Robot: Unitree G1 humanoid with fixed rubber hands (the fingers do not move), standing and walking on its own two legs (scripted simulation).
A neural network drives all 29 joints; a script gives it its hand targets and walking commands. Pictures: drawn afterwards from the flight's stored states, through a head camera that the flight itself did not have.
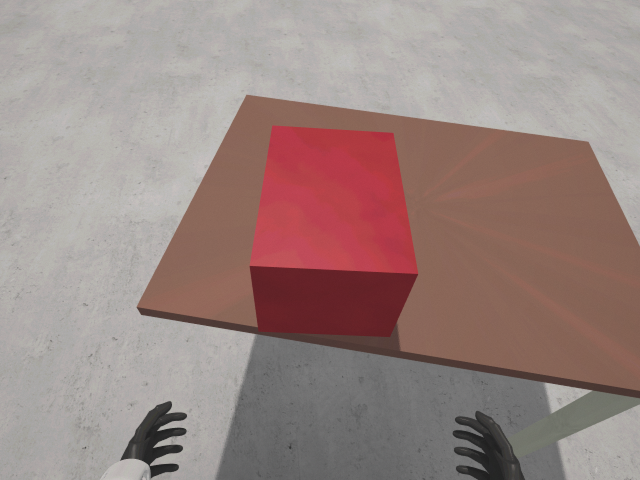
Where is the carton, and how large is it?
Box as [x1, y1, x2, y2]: [250, 125, 417, 336]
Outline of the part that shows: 272,125 250,260 250,272 258,331 389,336 417,275 393,133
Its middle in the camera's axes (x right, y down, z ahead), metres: +0.02 -0.02 +0.69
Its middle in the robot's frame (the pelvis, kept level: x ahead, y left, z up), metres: +0.53 +0.00 -0.05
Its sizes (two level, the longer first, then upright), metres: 0.318 0.225 0.191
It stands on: a table, 0.63 m high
